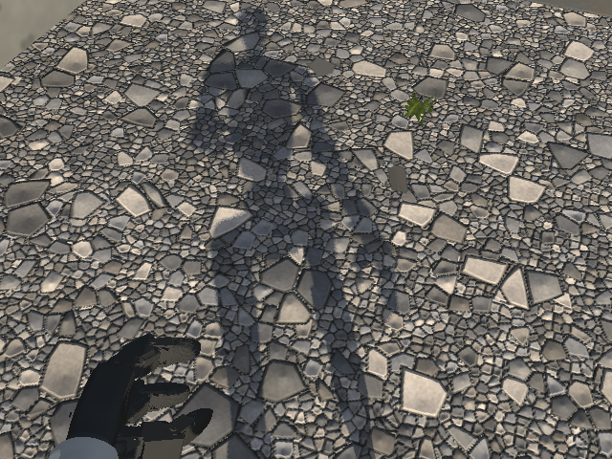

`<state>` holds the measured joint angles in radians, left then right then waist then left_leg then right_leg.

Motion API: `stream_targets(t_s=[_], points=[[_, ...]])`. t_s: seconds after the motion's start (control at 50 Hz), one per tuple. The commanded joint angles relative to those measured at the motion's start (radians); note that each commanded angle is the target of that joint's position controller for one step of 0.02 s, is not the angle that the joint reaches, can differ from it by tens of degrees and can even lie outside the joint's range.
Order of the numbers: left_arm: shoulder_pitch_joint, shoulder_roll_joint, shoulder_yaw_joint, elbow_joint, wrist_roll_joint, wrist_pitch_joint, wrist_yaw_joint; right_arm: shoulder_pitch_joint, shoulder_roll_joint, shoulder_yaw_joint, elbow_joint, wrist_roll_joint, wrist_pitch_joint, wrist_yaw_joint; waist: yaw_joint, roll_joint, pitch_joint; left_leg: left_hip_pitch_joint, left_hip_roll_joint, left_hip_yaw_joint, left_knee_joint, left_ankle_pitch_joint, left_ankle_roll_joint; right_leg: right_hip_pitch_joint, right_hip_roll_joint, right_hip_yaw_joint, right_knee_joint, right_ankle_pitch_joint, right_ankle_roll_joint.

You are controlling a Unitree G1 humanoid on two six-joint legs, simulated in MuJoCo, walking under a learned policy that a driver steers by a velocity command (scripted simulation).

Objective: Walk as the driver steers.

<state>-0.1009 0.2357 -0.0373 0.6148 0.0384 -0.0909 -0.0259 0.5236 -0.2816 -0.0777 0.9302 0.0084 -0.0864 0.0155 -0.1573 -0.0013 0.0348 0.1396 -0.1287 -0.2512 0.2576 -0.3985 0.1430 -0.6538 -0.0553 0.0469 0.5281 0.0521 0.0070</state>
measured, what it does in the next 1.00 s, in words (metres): walks ahead, turning right: right foot, then left foot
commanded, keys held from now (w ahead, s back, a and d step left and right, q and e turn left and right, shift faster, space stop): q+shift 0.16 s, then e+shift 0.84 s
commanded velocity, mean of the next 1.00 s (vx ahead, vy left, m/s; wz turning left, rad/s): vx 0.22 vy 0.00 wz -0.24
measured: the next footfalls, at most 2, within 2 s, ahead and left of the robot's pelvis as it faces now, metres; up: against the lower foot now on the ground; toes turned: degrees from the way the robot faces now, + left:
right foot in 0.04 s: +0.26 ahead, -0.15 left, +0.00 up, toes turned +4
left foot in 0.42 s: +0.42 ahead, +0.13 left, +0.00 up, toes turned +9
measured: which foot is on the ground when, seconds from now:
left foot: down 0.00-0.04, up 0.06-0.40, down 0.42-0.80, up 0.82-1.00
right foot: up 0.00-0.02, down 0.04-0.42, up 0.44-0.78, down 0.80-1.00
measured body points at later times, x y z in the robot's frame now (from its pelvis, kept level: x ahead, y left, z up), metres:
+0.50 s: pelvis +0.29 +0.00 +0.00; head +0.33 +0.02 +0.45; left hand +0.29 +0.30 -0.13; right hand +0.58 -0.18 -0.06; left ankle +0.38 +0.12 -0.73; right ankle +0.22 -0.15 -0.67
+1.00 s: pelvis +0.32 -0.05 +0.01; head +0.36 -0.10 +0.46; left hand +0.54 +0.20 -0.06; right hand +0.41 -0.38 -0.10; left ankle +0.39 +0.11 -0.64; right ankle +0.33 -0.13 -0.73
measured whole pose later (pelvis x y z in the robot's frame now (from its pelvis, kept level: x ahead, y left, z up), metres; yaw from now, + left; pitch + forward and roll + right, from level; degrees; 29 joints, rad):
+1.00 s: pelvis +0.32 -0.05 +0.01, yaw -19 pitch +4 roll +3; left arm 0.24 0.31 0.09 0.63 -0.01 0.03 0.02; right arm 0.05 -0.31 -0.10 0.74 -0.01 0.01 -0.05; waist 0.01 0.02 0.03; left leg -0.62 -0.02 -0.05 1.10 -0.35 -0.04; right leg -0.37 0.03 0.07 0.52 -0.21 -0.06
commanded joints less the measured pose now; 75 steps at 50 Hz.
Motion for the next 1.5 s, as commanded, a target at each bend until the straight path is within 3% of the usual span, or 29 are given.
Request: stream_targets(t_s=[0.02,0.04,0.06,0.08,0.1,0.12,0.16,0.24,0.34,0.4,0.42,0.44,0.46,0.5,0.56,0.68,0.78,0.8,0.84,0.86,0.9,0.96,1.14,1.22,1.28,1.32,1.34,1.42,1.5], points=[[0.275,0.195,0.073,0.009,0.0,-0.022,0.038,-0.091,-0.241,-0.055,-0.077,0.002,-0.009,-0.013,0.232,0.065,-0.146,-0.248,0.119,-0.092,0.414,1.039,-0.023,0.596,0.074,-0.041,-0.08,0.01,-0.027],[0.458,0.249,0.092,0.045,0.019,-0.033,0.057,-0.132,-0.188,-0.044,-0.104,0.009,-0.014,-0.011,0.308,0.067,-0.248,-0.385,0.076,-0.078,0.664,0.845,-0.046,0.83,-0.046,0.037,-0.036,0.004,-0.043],[0.598,0.312,0.105,0.07,0.045,-0.034,0.064,-0.101,-0.012,-0.005,-0.143,0.007,-0.012,-0.026,0.285,-0.177,-0.371,-0.602,-0.009,0.056,1.007,-0.166,-0.053,1.077,-0.388,0.266,0.092,0.503,-0.055],[0.551,0.352,0.128,0.062,0.033,-0.021,0.042,0.035,-0.083,-0.008,-0.194,0.057,0.008,-0.048,0.208,-0.377,-0.616,-0.775,-0.029,0.112,1.271,-0.24,-0.074,1.223,-0.552,0.665,0.037,0.527,-0.222],[0.44,0.213,0.107,0.015,0.016,-0.007,0.036,-0.047,-0.149,-0.019,-0.156,0.014,0.033,-0.057,0.205,-0.148,-0.508,-0.801,0.079,0.14,1.229,-0.103,-0.075,1.058,-0.452,0.508,-0.013,0.424,-0.198],[0.361,0.12,0.086,-0.003,-0.025,-0.014,0.04,-0.137,-0.115,-0.008,-0.213,0.043,0.047,-0.046,0.232,-0.244,-0.326,-0.876,0.126,0.117,1.236,-0.09,-0.13,0.975,-0.356,0.33,-0.065,0.408,-0.192],[0.278,0.103,0.086,0.03,-0.037,-0.017,0.041,-0.204,-0.139,-0.029,-0.234,0.04,0.078,-0.036,0.174,-0.089,-0.153,-0.861,0.199,0.154,1.175,-0.025,-0.163,0.73,-0.27,0.155,-0.125,0.361,-0.172],[0.239,0.153,0.108,0.097,-0.043,-0.035,0.026,-0.271,-0.002,0.018,-0.311,0.017,0.081,-0.022,0.12,-0.057,-0.035,-0.737,0.198,0.179,0.806,-0.027,-0.158,0.455,-0.236,0.039,-0.25,0.481,-0.225],[0.238,0.241,0.129,0.134,-0.089,-0.03,0.015,-0.352,-0.058,0.03,-0.303,-0.013,0.04,0.021,0.123,-0.069,-0.118,-0.463,0.129,0.216,0.364,0.396,-0.121,0.434,-0.161,-0.022,-0.207,0.38,-0.19],[0.286,0.246,0.128,0.157,-0.085,-0.02,0.018,-0.359,-0.141,0.002,-0.296,-0.037,0.025,0.003,0.098,-0.05,-0.127,-0.297,0.111,0.23,0.198,0.571,-0.073,0.424,-0.098,0.003,-0.051,0.248,-0.108],[0.31,0.213,0.116,0.146,-0.066,-0.02,0.019,-0.327,-0.213,-0.018,-0.299,-0.05,0.025,-0.015,0.092,0.009,-0.174,-0.167,0.219,0.159,0.232,0.957,-0.035,0.343,-0.025,-0.03,0.097,0.058,-0.053],[0.407,0.134,0.086,0.133,-0.055,-0.015,0.018,-0.289,-0.259,-0.024,-0.325,-0.089,0.042,-0.037,0.1,0.216,-0.329,0.089,0.557,-0.095,0.291,1.375,0.134,0.103,0.054,-0.068,0.437,-0.567,0.022],[0.48,0.17,0.094,0.151,-0.075,0.004,0.017,-0.274,-0.209,-0.011,-0.336,-0.073,0.062,-0.034,0.087,0.249,-0.473,0.117,0.623,-0.169,0.292,1.373,0.219,0.055,0.053,0.016,0.649,-0.81,0.04],[0.427,0.223,0.122,0.139,-0.084,0.048,0.026,-0.345,-0.148,0.002,-0.334,-0.019,0.077,-0.029,0.116,0.119,-0.338,-0.019,0.522,-0.043,0.219,0.94,0.161,-0.049,-0.01,0.012,0.733,-0.712,0.06],[0.444,0.18,0.129,0.127,-0.068,0.12,0.058,-0.48,-0.125,0.001,-0.326,-0.032,0.079,-0.038,0.195,0.138,-0.176,-0.349,0.457,0.095,0.06,0.556,0.117,0.055,-0.038,-0.032,0.73,-0.556,0.106],[0.365,0.119,0.125,0.048,-0.054,0.144,0.042,-0.536,-0.126,-0.02,-0.3,-0.027,0.065,-0.066,0.2,0.131,-0.173,-0.414,0.467,0.298,0.031,0.446,0.076,0.206,-0.066,-0.071,0.426,-0.358,0.055],[0.384,0.148,0.15,0.028,-0.052,0.158,0.009,-0.517,-0.146,-0.039,-0.255,0.017,0.077,-0.052,0.222,0.127,-0.172,-0.367,0.485,0.375,0.157,0.33,-0.019,0.368,-0.005,-0.158,0.13,-0.293,-0.034],[0.418,0.172,0.166,0.042,-0.041,0.159,0.016,-0.484,-0.114,-0.035,-0.235,0.024,0.083,-0.048,0.226,0.061,-0.143,-0.418,0.432,0.412,0.269,0.205,-0.077,0.426,0.021,-0.129,0.043,-0.24,-0.074],[0.419,0.388,0.207,-0.013,-0.016,0.133,0.037,-0.49,-0.065,-0.023,-0.294,-0.032,0.097,-0.049,0.176,-0.401,-0.038,-0.908,0.155,0.407,0.817,-0.281,-0.242,0.553,-0.3,0.511,-0.183,0.194,-0.328],[0.435,0.365,0.205,-0.016,0.003,0.103,0.023,-0.581,-0.098,-0.031,-0.313,-0.034,0.092,-0.056,0.243,-0.262,-0.122,-0.942,0.135,0.225,0.954,-0.264,-0.214,0.54,-0.314,0.533,-0.227,0.063,-0.369],[0.339,0.311,0.192,-0.031,-0.032,0.078,0.028,-0.552,-0.114,-0.042,-0.288,-0.012,0.085,-0.07,0.173,-0.136,-0.098,-0.95,0.159,0.156,0.933,-0.064,-0.167,0.525,-0.214,0.404,-0.216,-0.074,-0.254],[0.259,0.233,0.164,-0.075,-0.051,0.1,0.058,-0.497,-0.123,-0.051,-0.262,-0.028,0.077,-0.07,0.133,-0.126,-0.155,-0.843,0.134,0.151,0.894,0.073,-0.177,0.47,-0.144,0.316,-0.173,-0.008,-0.2],[0.279,0.261,0.18,-0.122,-0.053,0.127,0.077,-0.51,-0.09,-0.029,-0.25,-0.004,0.057,-0.038,0.167,-0.159,-0.159,-0.727,0.055,0.107,0.507,0.116,-0.213,0.488,-0.084,0.444,-0.136,-0.12,-0.196],[0.268,0.2,0.144,-0.122,-0.033,0.127,0.059,-0.461,-0.099,-0.018,-0.234,-0.01,0.054,-0.02,0.195,-0.17,-0.203,-0.575,0.118,0.16,0.454,0.092,-0.194,0.476,-0.111,0.413,-0.064,0.077,-0.208],[0.28,0.088,0.091,-0.084,-0.017,0.116,0.043,-0.43,-0.032,0.013,-0.229,-0.026,0.045,0.004,0.164,-0.111,-0.177,-0.325,0.158,0.154,0.14,0.347,-0.146,0.392,-0.045,0.335,-0.068,-0.089,-0.139],[0.403,0.124,0.105,-0.067,0.014,0.096,0.037,-0.515,-0.144,0.0,-0.261,-0.039,0.049,-0.001,0.3,0.122,-0.11,-0.385,0.289,-0.031,0.139,0.537,-0.029,0.395,0.11,0.153,0.018,-0.413,-0.037],[0.345,0.159,0.114,-0.072,0.013,0.091,0.043,-0.53,-0.142,-0.005,-0.271,-0.029,0.054,-0.003,0.266,0.178,-0.074,-0.483,0.301,-0.098,0.094,0.376,0.019,0.43,0.11,0.108,0.016,-0.389,-0.004],[0.227,0.151,0.133,-0.102,-0.018,0.092,0.059,-0.43,-0.214,-0.037,-0.286,0.013,0.067,-0.018,0.184,0.186,-0.05,-0.437,0.29,-0.221,0.095,0.302,0.03,0.356,0.133,0.031,0.078,-0.393,-0.007],[0.265,0.099,0.139,-0.079,-0.036,0.07,0.049,-0.416,-0.191,-0.051,-0.318,0.024,0.092,-0.037,0.178,0.19,-0.126,-0.327,0.279,-0.289,0.16,0.487,0.054,0.326,0.147,0.036,0.053,-0.455,-0.004]])
Keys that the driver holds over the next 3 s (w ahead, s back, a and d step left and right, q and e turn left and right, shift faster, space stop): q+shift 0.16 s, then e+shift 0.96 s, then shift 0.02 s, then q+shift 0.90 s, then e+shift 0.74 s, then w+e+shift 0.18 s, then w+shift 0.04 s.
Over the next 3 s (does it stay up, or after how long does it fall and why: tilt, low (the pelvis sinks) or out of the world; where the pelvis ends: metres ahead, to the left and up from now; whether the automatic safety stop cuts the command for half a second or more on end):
stays up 0.48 0.00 0.01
